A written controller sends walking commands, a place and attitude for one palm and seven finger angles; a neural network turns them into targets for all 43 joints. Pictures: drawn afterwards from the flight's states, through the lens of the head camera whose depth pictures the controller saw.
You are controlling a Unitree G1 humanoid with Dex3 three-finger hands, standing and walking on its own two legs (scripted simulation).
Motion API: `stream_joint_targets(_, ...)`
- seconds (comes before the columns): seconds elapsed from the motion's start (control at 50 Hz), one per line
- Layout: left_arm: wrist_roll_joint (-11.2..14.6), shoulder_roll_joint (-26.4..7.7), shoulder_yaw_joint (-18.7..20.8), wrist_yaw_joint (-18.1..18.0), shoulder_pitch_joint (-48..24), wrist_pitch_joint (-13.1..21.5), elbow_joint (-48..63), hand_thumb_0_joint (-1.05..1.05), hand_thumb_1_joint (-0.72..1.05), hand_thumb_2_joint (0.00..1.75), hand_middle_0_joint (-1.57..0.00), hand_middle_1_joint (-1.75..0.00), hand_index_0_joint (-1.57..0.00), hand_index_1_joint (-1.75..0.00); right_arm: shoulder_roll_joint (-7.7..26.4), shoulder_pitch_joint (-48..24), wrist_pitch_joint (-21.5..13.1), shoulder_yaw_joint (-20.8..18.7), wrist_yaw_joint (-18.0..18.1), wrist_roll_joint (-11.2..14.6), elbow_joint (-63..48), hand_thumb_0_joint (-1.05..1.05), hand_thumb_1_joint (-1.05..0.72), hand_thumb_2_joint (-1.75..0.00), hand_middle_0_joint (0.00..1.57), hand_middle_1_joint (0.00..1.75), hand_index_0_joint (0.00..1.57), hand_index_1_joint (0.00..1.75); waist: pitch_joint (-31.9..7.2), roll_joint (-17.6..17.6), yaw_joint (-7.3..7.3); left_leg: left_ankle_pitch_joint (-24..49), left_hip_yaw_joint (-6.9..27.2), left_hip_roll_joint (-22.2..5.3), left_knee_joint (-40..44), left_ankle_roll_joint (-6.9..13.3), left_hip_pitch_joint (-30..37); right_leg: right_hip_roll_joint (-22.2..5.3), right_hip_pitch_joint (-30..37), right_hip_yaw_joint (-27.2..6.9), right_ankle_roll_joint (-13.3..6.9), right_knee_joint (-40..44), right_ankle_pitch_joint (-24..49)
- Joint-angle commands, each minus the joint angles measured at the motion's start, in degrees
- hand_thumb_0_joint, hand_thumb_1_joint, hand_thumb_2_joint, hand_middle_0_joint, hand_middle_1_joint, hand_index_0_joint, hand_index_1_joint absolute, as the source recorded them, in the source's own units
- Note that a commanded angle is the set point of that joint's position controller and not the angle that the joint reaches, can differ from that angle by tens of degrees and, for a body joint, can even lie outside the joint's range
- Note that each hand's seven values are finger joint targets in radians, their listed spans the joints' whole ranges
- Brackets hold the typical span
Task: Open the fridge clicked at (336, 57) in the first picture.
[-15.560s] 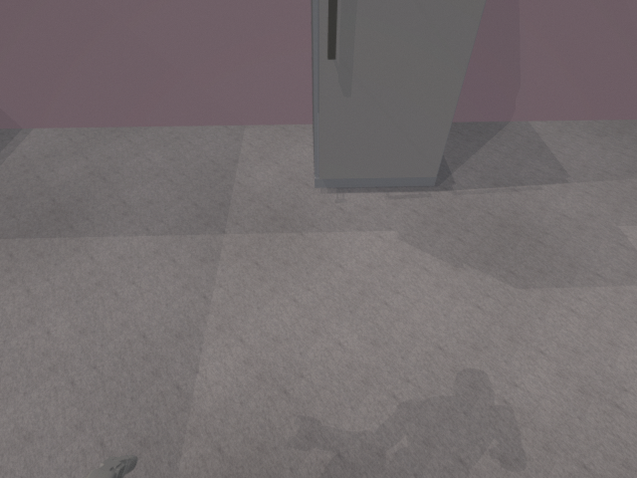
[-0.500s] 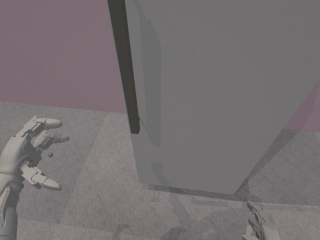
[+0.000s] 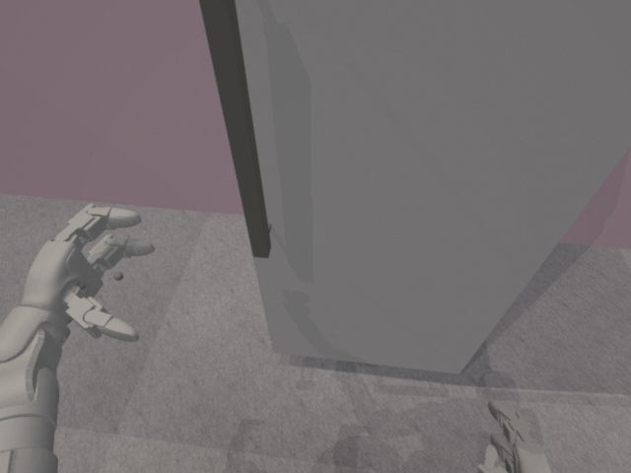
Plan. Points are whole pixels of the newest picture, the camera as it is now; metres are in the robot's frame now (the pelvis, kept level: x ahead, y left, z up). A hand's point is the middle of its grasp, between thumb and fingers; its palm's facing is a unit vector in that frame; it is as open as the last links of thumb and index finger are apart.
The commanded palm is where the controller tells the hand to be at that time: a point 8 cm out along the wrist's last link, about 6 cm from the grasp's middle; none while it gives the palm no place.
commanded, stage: move the hooked fingers beside the handle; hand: left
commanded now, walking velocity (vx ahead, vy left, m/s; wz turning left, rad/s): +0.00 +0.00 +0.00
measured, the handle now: (247, 131) +0.52 +0.13 +0.17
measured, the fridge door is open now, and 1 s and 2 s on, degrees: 0 0 0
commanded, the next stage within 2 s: none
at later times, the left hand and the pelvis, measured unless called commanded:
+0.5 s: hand (153, 245) +0.35 +0.23 +0.11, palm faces -0.08 -1.00 -0.02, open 14.0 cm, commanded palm +0.33 +0.28 +0.10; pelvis +0.02 +0.01 +0.00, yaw -1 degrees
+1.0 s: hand (181, 216) +0.42 +0.21 +0.10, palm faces -0.06 -1.00 -0.02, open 14.0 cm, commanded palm +0.40 +0.27 +0.10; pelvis +0.00 +0.00 -0.01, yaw -1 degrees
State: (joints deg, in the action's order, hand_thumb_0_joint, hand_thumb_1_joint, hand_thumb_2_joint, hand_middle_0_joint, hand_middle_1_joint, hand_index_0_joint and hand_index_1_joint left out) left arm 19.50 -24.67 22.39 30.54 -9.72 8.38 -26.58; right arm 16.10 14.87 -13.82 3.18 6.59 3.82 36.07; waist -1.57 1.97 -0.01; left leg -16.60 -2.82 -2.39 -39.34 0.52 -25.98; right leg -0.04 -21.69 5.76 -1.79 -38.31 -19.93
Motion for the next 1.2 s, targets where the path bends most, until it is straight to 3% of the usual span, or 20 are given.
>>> stream_joint_targets(0.0,0.4,-15.5,4.2,-0.6,-18.3,2.5,8.9,0.0,-0.5,0.3,-0.3,-1.2,-0.3,-1.2,7.9,-2.2,-2.8,-3.3,0.7,0.1,-8.7,0.0,-0.9,-0.9,0.2,0.3,0.2,0.3,-12.5,2.9,0.21,5.5,3.2,2.0,4.9,1.5,8.7,0.2,-0.8,-4.8,1.2,7.1,8.7)
stream_joint_targets(0.04,0.5,-16.7,5.4,-1.4,-19.4,3.1,9.6,0.0,-0.5,0.3,-0.3,-1.2,-0.3,-1.2,7.9,-1.7,-2.5,-3.4,0.4,-0.2,-9.0,0.0,-0.9,-0.9,0.2,0.3,0.2,0.3,-14.7,0.7,-0.09,7.1,3.3,2.0,4.7,1.6,9.2,0.5,0.6,-4.7,1.1,6.5,10.5)
stream_joint_targets(0.08,0.3,-15.9,5.4,-2.4,-18.5,4.2,10.9,0.0,-0.5,0.3,-0.3,-1.2,-0.3,-1.2,7.7,-1.2,-2.4,-3.6,0.1,-0.2,-9.1,0.0,-0.9,-0.9,0.2,0.3,0.2,0.3,-16.7,2.1,-0.29,8.6,3.2,1.9,4.7,1.5,10.6,0.7,0.9,-4.2,0.9,5.8,12.1)
stream_joint_targets(0.1,0.2,-14.2,3.9,-2.8,-19.4,4.6,11.4,0.0,-0.5,0.3,-0.3,-1.2,-0.3,-1.2,7.5,-1.2,-2.3,-3.5,0.0,-0.2,-9.2,0.0,-0.9,-0.9,0.2,0.3,0.2,0.3,-16.2,2.6,0.1,8.9,3.2,1.8,4.8,1.5,11.2,0.8,0.2,-3.9,0.9,5.7,12.6)
stream_joint_targets(0.24,-0.9,-15.3,4.9,-4.3,-18.7,3.6,8.7,0.0,-0.5,0.3,-0.3,-1.2,-0.3,-1.2,8.0,-0.2,-0.6,-3.9,-0.8,-0.3,-9.0,0.0,-0.9,-0.9,0.2,0.3,0.2,0.3,-15.9,0.7,-0.13,11.1,2.9,1.6,4.9,1.6,9.9,0.8,1.1,-3.8,1.0,5.2,15.9)
stream_joint_targets(0.3,-1.3,-12.8,2.5,-4.7,-20.9,3.9,10.7,0.0,-0.5,0.3,-0.3,-1.2,-0.3,-1.2,7.6,-0.2,-0.2,-3.9,-1.0,-0.4,-9.1,0.0,-0.9,-0.9,0.2,0.3,0.2,0.3,-16.2,4.2,0.36,12.0,3.0,1.6,4.9,1.4,11.7,0.9,0.0,-3.4,0.7,5.0,16.0)
stream_joint_targets(0.32,-1.0,-13.4,2.9,-4.8,-20.8,4.2,11.3,0.0,-0.5,0.3,-0.3,-1.2,-0.3,-1.2,7.7,0.1,-0.1,-3.9,-1.1,-0.5,-9.2,0.0,-0.9,-0.9,0.2,0.3,0.2,0.3,-16.4,2.0,0.14,13.9,3.2,1.4,4.5,1.5,11.6,1.0,1.1,-3.4,0.5,4.7,17.5)
stream_joint_targets(0.36,-0.9,-11.1,1.2,-5.0,-21.1,4.9,13.3,0.0,-0.5,0.3,-0.3,-1.2,-0.3,-1.2,7.5,0.4,0.0,-4.2,-1.2,-0.5,-8.9,0.0,-0.9,-0.9,0.2,0.3,0.2,0.3,-18.2,2.9,0.74,15.2,3.2,1.3,4.4,1.4,13.8,1.1,0.5,-3.2,0.7,4.6,18.5)
stream_joint_targets(0.44,-1.1,-10.4,0.8,-6.2,-21.8,4.8,11.3,0.0,-0.5,0.3,-0.3,-1.2,-0.3,-1.2,7.6,0.7,0.4,-4.2,-1.3,-0.5,-8.1,0.0,-0.9,-0.9,0.2,0.3,0.2,0.3,-16.4,0.6,1.08,15.7,3.5,1.1,4.4,1.3,13.0,1.2,-0.2,-3.0,0.8,4.6,19.1)
stream_joint_targets(0.5,-2.1,-9.6,-0.2,-7.2,-24.2,3.6,7.0,0.0,-0.5,0.3,-0.3,-1.2,-0.3,-1.2,7.7,0.3,1.4,-3.9,-1.2,-0.3,-7.5,0.0,-0.9,-0.9,0.2,0.3,0.2,0.3,-12.4,-1.3,2.04,9.9,3.5,1.4,5.3,1.4,10.1,1.0,-2.6,-2.9,1.1,5.5,14.4)
stream_joint_targets(0.54,-2.8,-12.4,1.4,-7.6,-27.7,3.4,4.2,0.0,-0.5,0.3,-0.3,-1.2,-0.3,-1.2,8.0,0.5,2.2,-3.8,-1.0,-0.4,-7.1,0.0,-0.9,-0.9,0.2,0.3,0.2,0.3,-11.7,-1.4,2.04,8.4,3.2,1.5,5.2,1.5,8.6,0.8,-2.1,-3.6,1.0,5.8,13.4)
stream_joint_targets(0.6,-3.9,-12.1,-0.1,-8.1,-33.6,5.0,5.6,0.0,-0.5,0.3,-0.3,-1.2,-0.3,-1.2,7.5,0.6,2.7,-3.8,-0.9,-0.6,-7.1,0.0,-0.9,-0.9,0.2,0.3,0.2,0.3,-15.7,3.1,2.42,8.7,3.3,1.7,4.7,1.4,11.2,0.6,-2.2,-3.9,0.7,5.4,12.8)
stream_joint_targets(0.68,-3.9,-11.6,-1.1,-8.1,-36.8,7.7,4.8,0.0,-0.5,0.3,-0.3,-1.2,-0.3,-1.2,7.4,1.2,3.0,-3.7,-1.0,-0.8,-6.6,0.0,-0.9,-0.9,0.2,0.3,0.2,0.3,-19.4,4.4,2.75,10.6,3.4,1.7,3.6,1.3,13.2,0.9,-1.6,-4.1,0.6,4.8,14.7)
stream_joint_targets(0.74,-3.8,-10.5,-2.2,-7.7,-38.0,7.3,-2.2,0.0,-0.5,0.3,-0.3,-1.2,-0.3,-1.2,7.8,1.8,3.6,-3.6,-1.2,-0.6,-5.8,0.0,-0.9,-0.9,0.2,0.3,0.2,0.3,-16.6,0.4,3.28,8.7,3.5,1.5,3.6,1.5,10.1,1.0,-2.4,-4.1,0.7,4.9,13.9)
stream_joint_targets(0.82,-4.5,-15.5,1.6,-7.4,-37.9,5.7,-11.7,0.0,-0.5,0.3,-0.3,-1.2,-0.3,-1.2,8.9,3.1,5.2,-3.7,-1.3,-0.7,-5.3,0.0,-0.9,-0.9,0.2,0.3,0.2,0.3,-14.4,-3.6,2.47,6.6,2.7,1.9,3.1,1.8,4.3,0.3,-1.3,-4.9,1.1,4.8,13.0)
stream_joint_targets(0.9,-5.6,-17.3,1.7,-7.4,-44.4,8.1,-10.1,0.0,-0.5,0.3,-0.3,-1.2,-0.3,-1.2,8.5,4.0,6.1,-4.0,-1.7,-0.9,-5.9,0.0,-0.9,-0.9,0.2,0.3,0.2,0.3,-18.4,1.4,2.84,8.0,2.4,2.0,2.0,1.7,5.2,0.4,-1.3,-5.6,1.0,3.8,14.4)
stream_joint_targets(0.96,-5.2,-19.6,3.7,-7.7,-47.0,11.2,-8.8,0.0,-0.5,0.3,-0.3,-1.2,-0.3,-1.2,8.6,5.1,6.5,-4.2,-1.8,-1.1,-5.8,0.0,-0.9,-0.9,0.2,0.3,0.2,0.3,-22.2,0.9,2.89,9.2,2.5,1.9,1.2,1.9,5.7,0.8,0.6,-6.2,1.1,3.0,16.0)
stream_joint_targets(0.98,-4.9,-18.0,2.5,-7.5,-47.2,11.6,-9.7,0.0,-0.5,0.3,-0.3,-1.2,-0.3,-1.2,8.4,5.1,6.6,-4.1,-1.8,-1.0,-5.7,0.0,-0.9,-0.9,0.2,0.3,0.2,0.3,-22.1,0.7,3.49,8.5,2.2,2.0,1.0,2.0,5.4,0.9,0.3,-6.4,1.3,3.1,15.9)
stream_joint_targets(1.08,-5.7,-19.8,2.4,-5.8,-50.3,10.5,-19.5,0.0,-0.5,0.3,-0.3,-1.2,-0.3,-1.2,9.3,7.1,7.7,-4.2,-1.7,-0.8,-3.8,0.0,-0.9,-0.9,0.2,0.3,0.2,0.3,-17.8,-0.3,5.18,6.1,1.9,1.9,0.2,2.3,0.8,0.6,-2.5,-7.0,1.7,3.2,14.5)
stream_joint_targets(1.18,-6.5,-18.9,0.7,-5.3,-53.4,11.0,-18.9,0.0,-0.5,0.3,-0.3,-1.2,-0.3,-1.2,9.4,8.8,8.5,-4.6,-2.1,-1.1,-3.9,0.0,-0.9,-0.9,0.2,0.3,0.2,0.3,-21.7,3.8,5.07,8.8,2.6,1.7,-0.7,2.0,4.3,1.3,-5.4,-5.7,1.0,1.9,15.0)
